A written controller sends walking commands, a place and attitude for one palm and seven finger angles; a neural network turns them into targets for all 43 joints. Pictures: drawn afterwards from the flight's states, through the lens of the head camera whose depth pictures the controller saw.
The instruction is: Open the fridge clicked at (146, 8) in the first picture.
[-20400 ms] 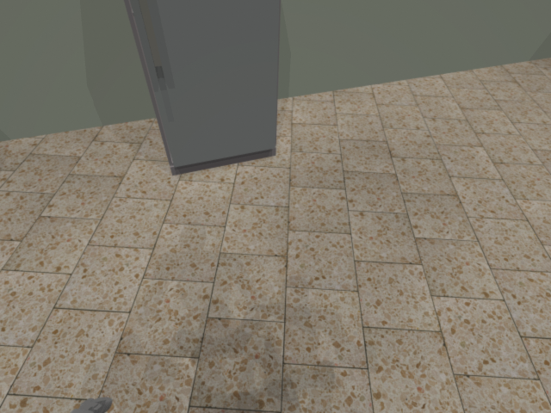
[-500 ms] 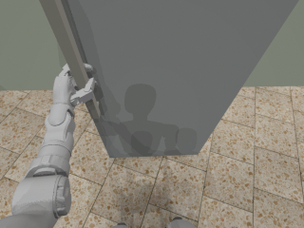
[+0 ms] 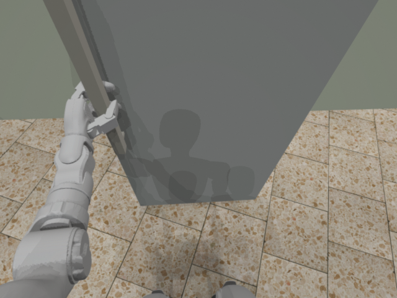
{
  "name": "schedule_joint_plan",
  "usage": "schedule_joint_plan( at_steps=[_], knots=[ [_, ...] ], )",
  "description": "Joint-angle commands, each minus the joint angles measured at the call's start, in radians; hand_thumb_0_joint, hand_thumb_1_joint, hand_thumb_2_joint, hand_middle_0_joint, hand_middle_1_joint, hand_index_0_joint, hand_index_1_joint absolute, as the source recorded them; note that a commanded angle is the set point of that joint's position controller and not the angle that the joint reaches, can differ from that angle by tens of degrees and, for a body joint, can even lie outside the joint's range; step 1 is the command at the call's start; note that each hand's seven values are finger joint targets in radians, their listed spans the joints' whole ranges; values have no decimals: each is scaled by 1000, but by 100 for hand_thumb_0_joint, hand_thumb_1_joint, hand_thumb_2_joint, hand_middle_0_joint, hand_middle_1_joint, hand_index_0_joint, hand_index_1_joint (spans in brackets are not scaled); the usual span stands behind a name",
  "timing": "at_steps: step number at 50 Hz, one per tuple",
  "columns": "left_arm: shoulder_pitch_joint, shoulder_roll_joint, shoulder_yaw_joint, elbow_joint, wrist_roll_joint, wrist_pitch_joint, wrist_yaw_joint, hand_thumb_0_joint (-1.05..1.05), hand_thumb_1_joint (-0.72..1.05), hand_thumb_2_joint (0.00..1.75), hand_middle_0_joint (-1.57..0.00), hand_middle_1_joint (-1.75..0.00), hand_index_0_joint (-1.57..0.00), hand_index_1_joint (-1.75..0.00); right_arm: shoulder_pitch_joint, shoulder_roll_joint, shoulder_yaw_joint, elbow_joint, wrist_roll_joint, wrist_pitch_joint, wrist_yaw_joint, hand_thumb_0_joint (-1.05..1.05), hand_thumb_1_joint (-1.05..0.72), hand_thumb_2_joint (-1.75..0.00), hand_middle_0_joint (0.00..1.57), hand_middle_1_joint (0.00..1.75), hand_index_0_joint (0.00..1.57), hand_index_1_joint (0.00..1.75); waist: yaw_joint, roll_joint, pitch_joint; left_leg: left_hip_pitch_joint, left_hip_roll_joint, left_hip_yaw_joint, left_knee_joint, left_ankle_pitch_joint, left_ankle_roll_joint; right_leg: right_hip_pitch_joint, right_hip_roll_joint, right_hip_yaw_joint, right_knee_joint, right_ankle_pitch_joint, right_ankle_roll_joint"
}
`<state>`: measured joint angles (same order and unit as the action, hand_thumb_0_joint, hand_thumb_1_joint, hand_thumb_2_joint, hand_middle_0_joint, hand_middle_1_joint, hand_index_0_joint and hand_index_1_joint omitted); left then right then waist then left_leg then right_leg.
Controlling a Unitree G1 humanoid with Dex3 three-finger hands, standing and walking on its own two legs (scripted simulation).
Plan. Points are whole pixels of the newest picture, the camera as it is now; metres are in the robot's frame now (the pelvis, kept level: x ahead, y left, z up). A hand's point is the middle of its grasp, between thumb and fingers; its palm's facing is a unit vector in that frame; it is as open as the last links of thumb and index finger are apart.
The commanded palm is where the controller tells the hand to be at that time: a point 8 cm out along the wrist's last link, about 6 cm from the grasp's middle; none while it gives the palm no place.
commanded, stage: grip the handle and tug to test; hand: left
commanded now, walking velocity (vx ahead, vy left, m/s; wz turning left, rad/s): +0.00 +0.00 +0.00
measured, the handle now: (96, 79) +0.51 +0.19 +0.14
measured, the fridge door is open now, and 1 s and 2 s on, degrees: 0 6 20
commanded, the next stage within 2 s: pull the door a little, standing still in 0.24 s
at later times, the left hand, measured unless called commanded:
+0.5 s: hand (111, 117) +0.46 +0.17 +0.09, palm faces +0.05 -1.00 -0.01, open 6.0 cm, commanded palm +0.41 +0.22 +0.09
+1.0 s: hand (110, 141) +0.39 +0.16 +0.09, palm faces -0.01 -1.00 -0.04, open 6.7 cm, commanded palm +0.37 +0.21 +0.08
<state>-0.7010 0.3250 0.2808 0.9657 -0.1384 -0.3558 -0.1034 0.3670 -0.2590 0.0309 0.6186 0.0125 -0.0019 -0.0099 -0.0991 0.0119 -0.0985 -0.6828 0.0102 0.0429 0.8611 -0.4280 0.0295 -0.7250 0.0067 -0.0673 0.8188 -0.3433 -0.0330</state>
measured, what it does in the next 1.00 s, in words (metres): shifts its weight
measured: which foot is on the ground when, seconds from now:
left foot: down 0.00-1.00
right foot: down 0.00-1.00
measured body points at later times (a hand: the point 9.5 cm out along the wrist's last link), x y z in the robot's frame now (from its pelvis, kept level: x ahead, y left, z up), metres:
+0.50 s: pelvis +0.04 +0.01 +0.01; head +0.11 +0.01 +0.45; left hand +0.45 +0.22 +0.09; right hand +0.13 -0.25 -0.10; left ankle -0.01 +0.10 -0.70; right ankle +0.03 -0.10 -0.70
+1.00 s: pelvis +0.11 +0.02 +0.02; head +0.15 +0.01 +0.47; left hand +0.39 +0.21 +0.10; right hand +0.21 -0.24 -0.07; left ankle +0.00 +0.12 -0.68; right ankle +0.03 -0.09 -0.69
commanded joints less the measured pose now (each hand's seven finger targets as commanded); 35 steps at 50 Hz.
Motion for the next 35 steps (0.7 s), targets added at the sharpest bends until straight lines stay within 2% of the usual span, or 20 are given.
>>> schedule_joint_plan(
  at_steps=[1, 3, 4, 5, 6, 7, 9, 13, 14, 15, 16, 17, 20, 21, 22, 26, 28, 30, 31, 35],
  knots=[
    [-355, 151, -8, -262, -2, -71, -21, 0, 90, 90, -45, -140, -45, -140, 60, -154, -66, -101, 6, -29, -1, 0, -90, -90, 20, 30, 20, 30, 11, 49, -384, 175, -7, -60, -114, 288, -10, 246, 20, 52, -81, 271, -2],
    [-289, 143, -9, -296, -4, -68, -17, 0, 90, 90, -45, -140, -45, -140, 61, -152, -69, -110, 6, -28, 0, 0, -90, -90, 20, 30, 20, 30, 23, 30, -414, 191, -5, -59, -116, 336, -11, 279, 21, 50, -76, 314, -3],
    [-279, 117, -26, -319, -10, -65, -18, 0, 90, 90, -45, -140, -45, -140, 56, -147, -69, -113, 7, -29, 3, 0, -90, -90, 20, 30, 20, 30, 20, 35, -409, 198, -5, -54, -115, 351, -10, 282, 21, 51, -79, 332, -1],
    [-241, 129, -12, -341, -15, -64, -19, 0, 90, 90, -45, -140, -45, -140, 60, -150, -72, -117, 7, -31, 3, 0, -90, -90, 20, 30, 20, 30, 30, 16, -420, 202, -3, -55, -112, 386, -9, 301, 22, 50, -74, 360, -3],
    [-194, 132, -2, -363, -16, -62, -20, 0, 90, 90, -45, -140, -45, -140, 59, -147, -73, -122, 8, -31, 6, 0, -90, -90, 20, 30, 20, 30, 44, 25, -437, 210, -3, -49, -114, 410, -10, 326, 23, 53, -74, 385, -1],
    [-157, 136, 0, -398, -21, -60, -21, 0, 90, 90, -45, -140, -45, -140, 51, -145, -74, -127, 10, -30, 7, 0, -90, -90, 20, 30, 20, 30, 51, 46, -440, 212, -3, -42, -116, 423, -11, 342, 21, 57, -76, 405, -2],
    [-82, 106, -15, -442, -27, -51, -23, 0, 90, 90, -45, -140, -45, -140, 40, -138, -73, -140, 13, -32, 10, 0, -90, -90, 20, 30, 20, 30, 61, 37, -423, 220, 0, -39, -121, 459, -12, 355, 21, 52, -78, 431, -3],
    [-28, 83, -33, -495, -35, -25, -18, 0, 90, 90, -45, -140, -45, -140, 35, -137, -77, -142, 18, -33, 11, 0, -90, -90, 20, 30, 20, 30, 53, 25, -370, 232, 8, -38, -125, 515, -13, 345, 22, 50, -88, 467, 3],
    [-26, 91, -28, -509, -34, -19, -14, 0, 90, 90, -45, -140, -45, -140, 38, -138, -79, -139, 17, -33, 10, 0, -90, -90, 20, 30, 20, 30, 52, 7, -373, 230, 9, -39, -127, 521, -13, 358, 21, 49, -86, 483, 4],
    [10, 107, -15, -520, -33, -13, -13, 0, 90, 90, -45, -140, -45, -140, 40, -141, -80, -146, 17, -33, 9, 0, -90, -90, 20, 30, 20, 30, 62, 18, -374, 229, 9, -38, -125, 547, -13, 369, 20, 51, -83, 498, 3],
    [19, 109, -8, -526, -32, -8, -11, 0, 90, 90, -45, -140, -45, -140, 42, -138, -79, -142, 17, -33, 10, 0, -90, -90, 20, 30, 20, 30, 59, 25, -378, 243, 10, -38, -126, 575, -15, 373, 20, 52, -83, 518, 4],
    [35, 91, -22, -545, -33, -3, -11, 0, 90, 90, -45, -140, -45, -140, 42, -134, -82, -142, 18, -34, 10, 0, -90, -90, 20, 30, 20, 30, 59, 17, -383, 258, 14, -41, -124, 616, -18, 372, 19, 48, -80, 536, 5],
    [-148, 142, -6, -533, -18, 3, 2, 0, 90, 90, -45, -140, -45, -140, 61, -140, -82, -105, 11, -25, 0, 0, -90, -90, 20, 30, 20, 30, 24, 63, -368, 282, 15, -48, -104, 646, -23, 323, 16, 52, -74, 545, 7],
    [-100, 121, -5, -518, -20, 9, 0, 0, 90, 90, -45, -140, -45, -140, 68, -135, -84, -107, 10, -26, 2, 0, -90, -90, 20, 30, 20, 30, 32, 28, -380, 286, 17, -53, -105, 670, -24, 333, 18, 47, -72, 554, 8],
    [-46, 96, -13, -518, -28, 12, -4, 0, 90, 90, -45, -140, -45, -140, 62, -132, -86, -111, 11, -28, 4, 0, -90, -90, 20, 30, 20, 30, 39, 22, -385, 290, 17, -47, -103, 691, -24, 346, 16, 48, -75, 578, 9],
    [75, 72, -23, -577, -39, 21, -15, 0, 90, 90, -45, -140, -45, -140, 50, -125, -84, -130, 13, -33, 10, 0, -90, -90, 20, 30, 20, 30, 69, 52, -441, 318, 17, -47, -108, 768, -30, 393, 7, 47, -70, 625, 5],
    [123, 66, -27, -638, -48, 23, -15, 0, 90, 90, -45, -140, -45, -140, 34, -120, -86, -140, 14, -35, 14, 0, -90, -90, 20, 30, 20, 30, 79, 47, -444, 318, 17, -44, -112, 779, -30, 415, 4, 49, -74, 649, 4],
    [209, 60, -26, -659, -50, 31, -17, 0, 90, 90, -45, -140, -45, -140, 20, -122, -83, -163, 15, -38, 16, 0, -90, -90, 20, 30, 20, 30, 91, 7, -434, 286, 13, -37, -122, 741, -20, 453, 4, 49, -78, 660, 1],
    [243, 48, -37, -695, -51, 29, -17, 0, 90, 90, -45, -140, -45, -140, 7, -115, -81, -170, 18, -40, 19, 0, -90, -90, 20, 30, 20, 30, 95, 23, -421, 284, 13, -33, -128, 736, -21, 460, 2, 50, -79, 667, 1],
    [408, 48, -30, -808, -60, 29, -10, 0, 90, 90, -45, -140, -45, -140, -22, -113, -81, -203, 17, -50, 24, 0, -90, -90, 20, 30, 20, 30, 118, 9, -417, 282, 13, -27, -135, 747, -16, 506, -2, 54, -82, 704, -1]
  ],
)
